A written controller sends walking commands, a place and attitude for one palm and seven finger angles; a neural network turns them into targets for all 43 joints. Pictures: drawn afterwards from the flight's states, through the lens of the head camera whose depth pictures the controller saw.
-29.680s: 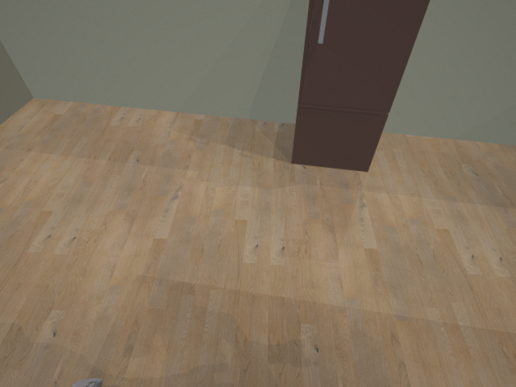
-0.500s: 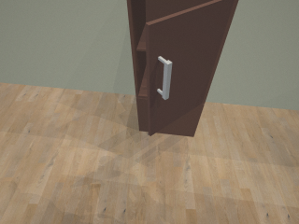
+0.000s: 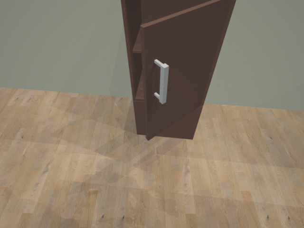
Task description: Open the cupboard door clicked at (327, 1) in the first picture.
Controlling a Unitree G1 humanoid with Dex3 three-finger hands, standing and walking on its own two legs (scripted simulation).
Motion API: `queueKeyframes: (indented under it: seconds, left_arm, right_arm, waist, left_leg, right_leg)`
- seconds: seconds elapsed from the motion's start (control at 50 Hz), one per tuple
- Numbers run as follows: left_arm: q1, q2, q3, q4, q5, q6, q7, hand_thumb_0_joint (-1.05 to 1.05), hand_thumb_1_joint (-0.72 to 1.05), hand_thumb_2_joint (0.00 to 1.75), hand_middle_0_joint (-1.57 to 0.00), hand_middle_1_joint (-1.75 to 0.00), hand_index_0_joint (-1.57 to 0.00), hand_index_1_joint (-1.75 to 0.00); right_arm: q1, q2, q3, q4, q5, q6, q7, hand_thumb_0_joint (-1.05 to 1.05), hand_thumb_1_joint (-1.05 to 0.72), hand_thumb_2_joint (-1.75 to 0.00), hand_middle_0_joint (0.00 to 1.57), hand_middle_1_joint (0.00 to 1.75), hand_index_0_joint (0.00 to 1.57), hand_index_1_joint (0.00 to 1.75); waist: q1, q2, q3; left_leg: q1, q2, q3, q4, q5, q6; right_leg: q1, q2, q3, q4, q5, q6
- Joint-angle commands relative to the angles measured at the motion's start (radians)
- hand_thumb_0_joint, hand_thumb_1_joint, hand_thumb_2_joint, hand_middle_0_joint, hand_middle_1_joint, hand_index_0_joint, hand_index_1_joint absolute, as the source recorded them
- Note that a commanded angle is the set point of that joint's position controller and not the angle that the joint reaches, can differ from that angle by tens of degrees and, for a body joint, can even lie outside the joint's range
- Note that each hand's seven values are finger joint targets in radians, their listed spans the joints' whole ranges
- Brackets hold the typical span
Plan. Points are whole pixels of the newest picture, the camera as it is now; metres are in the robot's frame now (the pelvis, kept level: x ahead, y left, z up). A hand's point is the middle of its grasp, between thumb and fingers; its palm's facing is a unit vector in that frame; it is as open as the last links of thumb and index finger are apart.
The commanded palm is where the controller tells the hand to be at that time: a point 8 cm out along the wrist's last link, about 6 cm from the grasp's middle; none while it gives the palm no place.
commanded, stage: walk to a spot facing it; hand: left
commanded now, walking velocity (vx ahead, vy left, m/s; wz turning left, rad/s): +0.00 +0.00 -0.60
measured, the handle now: (160, 82) +0.58 +0.01 +0.04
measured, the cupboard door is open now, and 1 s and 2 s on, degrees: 45 45 45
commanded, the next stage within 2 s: none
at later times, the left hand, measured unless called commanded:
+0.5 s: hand out of the picture +0.06 +0.16 -0.17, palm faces -0.19 -0.94 -0.27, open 7.4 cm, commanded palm none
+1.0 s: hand (118, 207) +0.21 +0.13 -0.17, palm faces -0.49 -0.82 -0.28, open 7.4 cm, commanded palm none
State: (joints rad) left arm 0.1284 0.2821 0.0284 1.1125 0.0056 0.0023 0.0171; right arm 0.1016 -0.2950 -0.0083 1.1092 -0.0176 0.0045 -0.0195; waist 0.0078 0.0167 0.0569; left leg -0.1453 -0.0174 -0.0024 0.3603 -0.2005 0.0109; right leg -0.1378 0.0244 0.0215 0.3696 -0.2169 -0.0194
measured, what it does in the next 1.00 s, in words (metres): steps on the spot, turning right: left foot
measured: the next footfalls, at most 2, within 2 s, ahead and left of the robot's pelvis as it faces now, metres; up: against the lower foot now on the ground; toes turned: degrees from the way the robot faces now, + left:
left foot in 0.74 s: +0.08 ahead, +0.12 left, +0.00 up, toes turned -26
right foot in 1.02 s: -0.01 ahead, -0.15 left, +0.00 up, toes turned -37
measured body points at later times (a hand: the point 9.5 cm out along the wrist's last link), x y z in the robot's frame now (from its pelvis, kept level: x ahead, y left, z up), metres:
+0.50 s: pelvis -0.01 -0.03 +0.00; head +0.04 -0.07 +0.44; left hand +0.07 +0.21 -0.14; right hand +0.01 -0.30 -0.16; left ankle +0.00 +0.13 -0.67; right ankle -0.03 -0.10 -0.75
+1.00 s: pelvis +0.01 -0.02 -0.02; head +0.05 -0.05 +0.42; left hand +0.23 +0.17 -0.15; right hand -0.07 -0.27 -0.17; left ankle +0.05 +0.14 -0.75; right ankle -0.04 -0.12 -0.74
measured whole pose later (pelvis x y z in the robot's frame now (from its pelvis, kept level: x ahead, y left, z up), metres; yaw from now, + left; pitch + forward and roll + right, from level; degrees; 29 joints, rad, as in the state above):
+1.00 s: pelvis +0.01 -0.02 -0.02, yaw -33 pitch +1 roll -1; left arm 0.17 0.28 0.09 0.87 0.01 0.05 -0.04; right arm 0.21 -0.23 -0.03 0.89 -0.03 0.03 -0.02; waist 0.02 0.03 0.11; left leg -0.22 0.14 0.08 0.61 -0.39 -0.07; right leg -0.37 0.00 -0.06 0.67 -0.30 0.01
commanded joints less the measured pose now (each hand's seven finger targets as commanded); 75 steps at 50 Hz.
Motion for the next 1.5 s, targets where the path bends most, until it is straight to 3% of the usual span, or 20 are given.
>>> queueKeyframes:
  seconds: [0.0,0.18,0.24,0.26,0.28,0.32,0.62,0.68,0.72,0.74,0.82,0.94,0.96,0.98,1.0,1.22,1.26,1.28,1.38,1.48]
  left_arm:
    - [0.042,0.120,0.036,-0.082,0.008,0.010,0.002,0.00,0.90,0.90,-0.20,-0.30,-0.20,-0.30]
    - [0.066,0.053,0.060,-0.199,0.012,0.047,-0.026,0.00,0.90,0.90,-0.20,-0.30,-0.20,-0.30]
    - [0.202,0.070,0.076,-0.177,0.018,0.030,-0.026,0.00,0.90,0.90,-0.20,-0.30,-0.20,-0.30]
    - [0.214,0.171,0.096,-0.177,0.031,0.017,-0.010,0.00,0.90,0.90,-0.20,-0.30,-0.20,-0.30]
    - [0.241,0.196,0.097,-0.176,0.016,0.017,-0.004,0.00,0.90,0.90,-0.20,-0.30,-0.20,-0.30]
    - [0.169,0.137,0.097,-0.193,0.018,0.017,0.013,0.00,0.90,0.90,-0.20,-0.30,-0.20,-0.30]
    - [0.161,0.124,0.110,-0.226,0.025,0.020,0.008,0.00,0.90,0.90,-0.20,-0.30,-0.20,-0.30]
    - [0.091,0.095,0.099,-0.252,0.009,0.026,0.003,0.00,0.90,0.90,-0.20,-0.30,-0.20,-0.30]
    - [0.091,0.034,0.081,-0.300,0.004,0.020,-0.019,0.00,0.90,0.90,-0.20,-0.30,-0.20,-0.30]
    - [0.074,0.058,0.089,-0.329,0.017,0.015,-0.030,0.00,0.90,0.90,-0.20,-0.30,-0.20,-0.30]
    - [0.040,0.039,0.085,-0.302,0.013,0.037,-0.051,0.00,0.90,0.90,-0.20,-0.30,-0.20,-0.30]
    - [0.092,0.041,0.074,-0.295,0.010,0.023,-0.059,0.00,0.90,0.90,-0.20,-0.30,-0.20,-0.30]
    - [0.158,0.095,0.086,-0.273,0.014,0.015,-0.054,0.00,0.90,0.90,-0.20,-0.30,-0.20,-0.30]
    - [0.211,0.222,0.112,-0.265,0.027,0.004,-0.034,0.00,0.90,0.90,-0.20,-0.30,-0.20,-0.30]
    - [0.266,0.262,0.115,-0.251,0.009,0.004,-0.018,0.00,0.90,0.90,-0.20,-0.30,-0.20,-0.30]
    - [-0.018,0.139,0.086,-0.305,0.016,0.035,-0.012,0.00,0.90,0.90,-0.20,-0.30,-0.20,-0.30]
    - [0.016,0.031,0.063,-0.338,-0.002,0.042,-0.028,0.00,0.90,0.90,-0.20,-0.30,-0.20,-0.30]
    - [-0.016,0.074,0.072,-0.358,0.006,0.033,-0.040,0.00,0.90,0.90,-0.20,-0.30,-0.20,-0.30]
    - [-0.035,0.008,0.062,-0.317,0.012,0.036,-0.059,0.00,0.90,0.90,-0.20,-0.30,-0.20,-0.30]
    - [-0.032,0.008,0.057,-0.314,0.009,0.025,-0.056,0.00,0.90,0.90,-0.20,-0.30,-0.20,-0.30]
  right_arm:
    - [0.084,-0.099,-0.039,-0.068,-0.002,0.003,-0.021,0.00,-0.90,-0.90,0.20,0.30,0.20,0.30]
    - [0.070,-0.126,-0.076,-0.177,-0.018,0.004,-0.031,0.00,-0.90,-0.90,0.20,0.30,0.20,0.30]
    - [0.019,-0.107,-0.080,-0.207,-0.007,0.011,-0.029,0.00,-0.90,-0.90,0.20,0.30,0.20,0.30]
    - [0.031,-0.037,-0.075,-0.234,0.008,0.014,-0.024,0.00,-0.90,-0.90,0.20,0.30,0.20,0.30]
    - [0.007,-0.048,-0.074,-0.240,0.008,0.025,-0.018,0.00,-0.90,-0.90,0.20,0.30,0.20,0.30]
    - [-0.015,-0.035,-0.079,-0.236,0.005,0.028,-0.020,0.00,-0.90,-0.90,0.20,0.30,0.20,0.30]
    - [-0.004,0.009,-0.069,-0.271,0.020,0.007,-0.025,0.00,-0.90,-0.90,0.20,0.30,0.20,0.30]
    - [0.115,-0.030,-0.074,-0.240,0.019,-0.008,-0.035,0.00,-0.90,-0.90,0.20,0.30,0.20,0.30]
    - [0.146,-0.175,-0.098,-0.262,-0.009,-0.014,-0.042,0.00,-0.90,-0.90,0.20,0.30,0.20,0.30]
    - [0.122,-0.179,-0.096,-0.289,-0.016,-0.009,-0.044,0.00,-0.90,-0.90,0.20,0.30,0.20,0.30]
    - [0.048,-0.095,-0.069,-0.301,-0.026,-0.011,-0.034,0.00,-0.90,-0.90,0.20,0.30,0.20,0.30]
    - [0.116,-0.149,-0.090,-0.283,-0.015,0.001,-0.020,0.00,-0.90,-0.90,0.20,0.30,0.20,0.30]
    - [0.108,-0.133,-0.089,-0.293,-0.007,0.003,-0.015,0.00,-0.90,-0.90,0.20,0.30,0.20,0.30]
    - [0.101,-0.043,-0.071,-0.333,0.008,0.003,-0.009,0.00,-0.90,-0.90,0.20,0.30,0.20,0.30]
    - [0.064,-0.064,-0.063,-0.355,0.012,0.011,-0.015,0.00,-0.90,-0.90,0.20,0.30,0.20,0.30]
    - [0.233,-0.023,-0.059,-0.242,0.010,0.002,-0.012,0.00,-0.90,-0.90,0.20,0.30,0.20,0.30]
    - [0.262,-0.195,-0.088,-0.254,-0.018,-0.017,-0.025,0.00,-0.90,-0.90,0.20,0.30,0.20,0.30]
    - [0.240,-0.213,-0.089,-0.277,-0.019,-0.018,-0.036,0.00,-0.90,-0.90,0.20,0.30,0.20,0.30]
    - [0.198,-0.107,-0.064,-0.262,-0.025,-0.025,-0.030,0.00,-0.90,-0.90,0.20,0.30,0.20,0.30]
    - [0.249,-0.138,-0.082,-0.237,-0.018,-0.013,-0.019,0.00,-0.90,-0.90,0.20,0.30,0.20,0.30]
  waist:
    - [-0.019,-0.021,-0.082]
    - [0.008,0.159,-0.036]
    - [0.072,-0.042,-0.060]
    - [0.056,-0.333,-0.056]
    - [0.085,-0.274,-0.047]
    - [0.040,-0.198,-0.028]
    - [0.022,-0.165,-0.130]
    - [-0.044,-0.098,-0.143]
    - [-0.041,0.274,-0.125]
    - [-0.030,0.128,-0.078]
    - [0.013,0.211,-0.030]
    - [0.017,0.158,-0.081]
    - [0.048,0.051,-0.110]
    - [0.068,-0.312,-0.149]
    - [0.108,-0.289,-0.173]
    - [-0.066,-0.143,-0.099]
    - [-0.063,0.329,-0.095]
    - [-0.056,0.192,-0.089]
    - [-0.023,0.192,-0.082]
    - [-0.046,0.205,-0.116]
  left_leg:
    - [0.052,0.147,-0.028,0.049,0.190,0.006]
    - [-0.051,0.390,-0.135,-0.017,0.268,0.171]
    - [-0.154,0.228,0.038,0.273,0.160,0.045]
    - [-0.341,0.060,0.153,0.483,-0.222,-0.041]
    - [-0.367,0.031,0.047,0.680,-0.426,-0.047]
    - [-0.446,0.061,-0.052,0.809,-0.327,-0.045]
    - [-0.256,0.010,-0.036,0.359,-0.230,-0.052]
    - [0.081,0.065,-0.067,0.035,-0.040,-0.028]
    - [0.186,0.502,-0.464,-0.098,0.128,0.174]
    - [0.019,0.540,-0.430,-0.078,0.144,0.232]
    - [-0.051,0.328,-0.083,0.007,0.398,0.127]
    - [-0.072,0.296,0.047,0.209,0.383,0.038]
    - [-0.168,0.246,0.097,0.356,0.252,-0.012]
    - [-0.417,0.089,0.189,0.624,-0.212,-0.077]
    - [-0.442,0.082,0.047,0.769,-0.470,-0.076]
    - [-0.015,0.048,0.047,0.158,-0.073,-0.057]
    - [0.079,0.460,-0.430,-0.141,-0.151,0.108]
    - [-0.059,0.536,-0.452,-0.149,-0.105,0.190]
    - [0.038,0.325,-0.009,0.030,0.501,0.096]
    - [0.063,0.348,0.069,0.119,0.517,0.066]
  right_leg:
    - [-0.063,-0.117,0.133,0.050,0.311,-0.025]
    - [-0.202,-0.043,0.022,0.483,-0.293,0.008]
    - [-0.017,-0.072,0.082,0.114,0.109,-0.015]
    - [0.056,-0.313,0.444,-0.032,0.331,-0.102]
    - [0.011,-0.387,0.530,-0.078,0.359,-0.208]
    - [0.020,-0.303,0.490,-0.026,0.365,-0.222]
    - [0.033,-0.175,0.485,0.043,0.445,-0.167]
    - [-0.218,-0.078,0.410,0.131,0.262,-0.063]
    - [-0.496,0.071,0.087,0.500,-0.404,0.044]
    - [-0.462,0.006,0.048,0.666,-0.394,0.063]
    - [-0.418,-0.042,-0.007,0.710,-0.271,0.072]
    - [-0.087,0.006,-0.127,0.222,-0.045,0.027]
    - [0.059,-0.050,-0.045,0.112,0.154,-0.005]
    - [0.221,-0.335,0.381,0.010,0.484,-0.122]
    - [0.186,-0.447,0.468,0.001,0.626,-0.232]
    - [-0.267,-0.149,0.297,0.071,0.029,-0.086]
    - [-0.495,0.064,0.043,0.466,-0.348,0.031]
    - [-0.432,-0.005,0.035,0.648,-0.377,0.041]
    - [-0.404,-0.046,-0.063,0.643,-0.269,0.068]
    - [-0.207,-0.010,-0.133,0.296,-0.192,0.034]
